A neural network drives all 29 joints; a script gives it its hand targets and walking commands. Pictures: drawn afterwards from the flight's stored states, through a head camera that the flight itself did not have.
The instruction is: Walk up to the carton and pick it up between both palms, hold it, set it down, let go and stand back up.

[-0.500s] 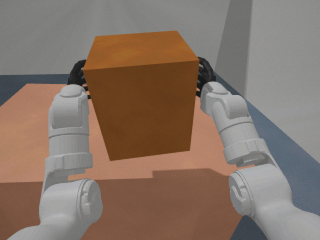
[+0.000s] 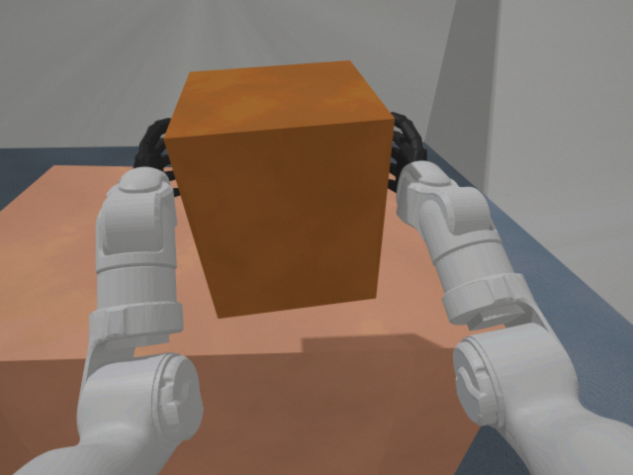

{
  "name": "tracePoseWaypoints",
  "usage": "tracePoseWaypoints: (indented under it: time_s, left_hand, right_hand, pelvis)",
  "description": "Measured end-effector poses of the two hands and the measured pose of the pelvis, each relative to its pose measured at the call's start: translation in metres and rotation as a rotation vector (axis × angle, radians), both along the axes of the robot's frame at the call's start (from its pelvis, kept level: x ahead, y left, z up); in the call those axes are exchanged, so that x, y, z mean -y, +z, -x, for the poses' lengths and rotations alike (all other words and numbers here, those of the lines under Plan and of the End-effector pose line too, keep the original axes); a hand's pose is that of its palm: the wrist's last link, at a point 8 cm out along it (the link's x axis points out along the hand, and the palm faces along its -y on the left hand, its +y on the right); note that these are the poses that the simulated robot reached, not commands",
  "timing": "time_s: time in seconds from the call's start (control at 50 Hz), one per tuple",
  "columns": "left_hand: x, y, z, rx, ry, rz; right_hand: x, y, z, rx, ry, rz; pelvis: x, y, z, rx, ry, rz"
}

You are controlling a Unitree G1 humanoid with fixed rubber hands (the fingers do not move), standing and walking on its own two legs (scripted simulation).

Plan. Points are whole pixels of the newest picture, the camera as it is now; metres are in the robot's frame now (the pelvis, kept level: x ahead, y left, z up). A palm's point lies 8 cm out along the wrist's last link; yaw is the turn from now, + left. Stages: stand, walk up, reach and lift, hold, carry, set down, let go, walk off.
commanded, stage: hold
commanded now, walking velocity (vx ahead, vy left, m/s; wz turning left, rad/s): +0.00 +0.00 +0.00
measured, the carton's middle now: (284, 187) +0.40 +0.01 +0.24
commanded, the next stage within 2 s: none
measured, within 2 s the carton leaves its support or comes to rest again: neither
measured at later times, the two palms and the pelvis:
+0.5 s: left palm (152, 180) +0.36 +0.16 +0.27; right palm (410, 173) +0.35 -0.14 +0.28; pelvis +0.00 +0.00 +0.00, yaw +0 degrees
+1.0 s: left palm (152, 180) +0.36 +0.16 +0.27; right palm (409, 174) +0.36 -0.14 +0.28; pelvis +0.00 +0.00 +0.00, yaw +0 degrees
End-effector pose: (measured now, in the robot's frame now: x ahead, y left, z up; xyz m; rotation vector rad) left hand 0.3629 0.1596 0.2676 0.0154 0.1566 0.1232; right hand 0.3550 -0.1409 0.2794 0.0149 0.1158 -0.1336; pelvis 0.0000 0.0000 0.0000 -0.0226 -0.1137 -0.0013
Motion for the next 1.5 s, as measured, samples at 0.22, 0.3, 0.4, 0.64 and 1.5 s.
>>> tracePoseWaypoints:
  time_s: [0.22, 0.3, 0.4, 0.64, 1.5]
  left_hand:
    - [0.0007, 0.0011, -0.0003, -0.003, -0.005, 0.0]
    - [0.0004, 0.0024, 0.0003, 0.003, -0.005, 0.0]
    - [-0.0002, 0.0027, 0.0011, 0.002, -0.003, -0.001]
    - [0.0003, 0.0023, 0.0002, -0.004, 0.0, -0.005]
    - [-0.0003, 0.0011, 0.0009, 0.003, -0.001, -0.001]
  right_hand:
    - [0.0007, 0.0001, 0.0015, -0.004, -0.006, -0.002]
    - [0.0003, 0.0018, 0.0018, 0.002, -0.005, -0.002]
    - [-0.0002, 0.0023, 0.0019, 0.0, -0.004, -0.006]
    - [0.0002, 0.0008, 0.0006, -0.007, -0.003, -0.006]
    - [-0.0004, 0.0004, 0.0013, -0.004, -0.002, 0.0]
  pelvis:
    - [-0.0002, 0.0001, 0.001, 0.0, -0.002, -0.001]
    - [-0.0004, 0.0, 0.0013, 0.0, -0.002, -0.001]
    - [-0.0008, 0.0, 0.0015, 0.001, -0.003, 0.0]
    - [-0.0006, 0.0001, 0.0018, -0.003, -0.003, -0.001]
    - [-0.0015, 0.0, -0.0001, 0.0, -0.004, 0.001]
